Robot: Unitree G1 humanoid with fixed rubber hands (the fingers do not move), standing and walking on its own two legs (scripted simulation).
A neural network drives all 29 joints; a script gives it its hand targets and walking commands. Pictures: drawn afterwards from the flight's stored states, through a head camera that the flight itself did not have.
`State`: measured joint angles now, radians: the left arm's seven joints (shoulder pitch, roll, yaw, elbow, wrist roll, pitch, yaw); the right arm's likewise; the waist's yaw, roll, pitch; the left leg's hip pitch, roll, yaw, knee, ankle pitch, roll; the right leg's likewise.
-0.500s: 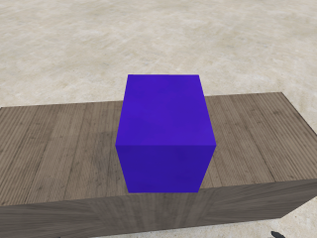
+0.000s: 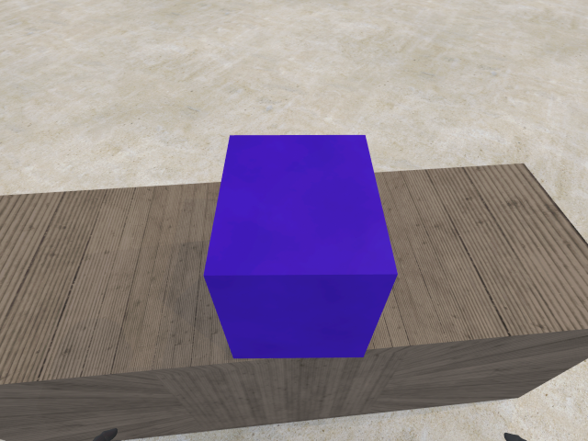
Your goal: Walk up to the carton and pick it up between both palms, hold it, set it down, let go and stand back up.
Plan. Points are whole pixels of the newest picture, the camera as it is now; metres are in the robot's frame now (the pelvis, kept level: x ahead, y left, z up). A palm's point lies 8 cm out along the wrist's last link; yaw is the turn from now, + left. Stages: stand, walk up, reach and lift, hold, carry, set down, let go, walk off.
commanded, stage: stand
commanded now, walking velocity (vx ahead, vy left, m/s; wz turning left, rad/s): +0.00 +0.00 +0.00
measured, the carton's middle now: (298, 248) +0.45 +0.01 -0.06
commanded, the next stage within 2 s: none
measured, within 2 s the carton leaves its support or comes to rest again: neither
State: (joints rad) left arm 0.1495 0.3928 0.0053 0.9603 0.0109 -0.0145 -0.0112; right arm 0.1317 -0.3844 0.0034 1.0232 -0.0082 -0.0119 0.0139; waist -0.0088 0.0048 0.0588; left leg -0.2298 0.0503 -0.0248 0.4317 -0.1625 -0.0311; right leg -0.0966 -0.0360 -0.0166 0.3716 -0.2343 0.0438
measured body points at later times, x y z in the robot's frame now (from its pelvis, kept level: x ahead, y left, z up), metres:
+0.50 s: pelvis +0.01 +0.00 +0.00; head +0.01 +0.01 +0.45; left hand +0.11 +0.32 -0.12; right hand +0.11 -0.31 -0.11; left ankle +0.05 +0.14 -0.74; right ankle -0.02 -0.15 -0.74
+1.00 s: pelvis +0.01 +0.00 +0.00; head +0.02 +0.00 +0.45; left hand +0.09 +0.32 -0.12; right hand +0.10 -0.31 -0.12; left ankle +0.05 +0.14 -0.74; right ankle -0.02 -0.15 -0.74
